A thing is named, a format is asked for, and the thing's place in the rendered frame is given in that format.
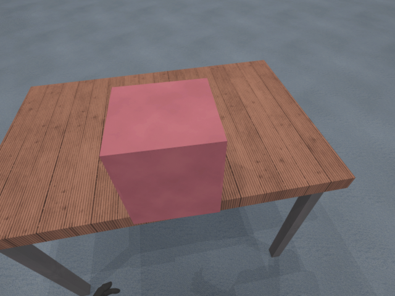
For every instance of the carton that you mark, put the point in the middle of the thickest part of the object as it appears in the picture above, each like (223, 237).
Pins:
(164, 148)

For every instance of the left robot hand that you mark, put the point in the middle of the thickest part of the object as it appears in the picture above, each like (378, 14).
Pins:
(105, 290)

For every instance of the table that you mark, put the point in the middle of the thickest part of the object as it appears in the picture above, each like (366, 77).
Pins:
(53, 184)

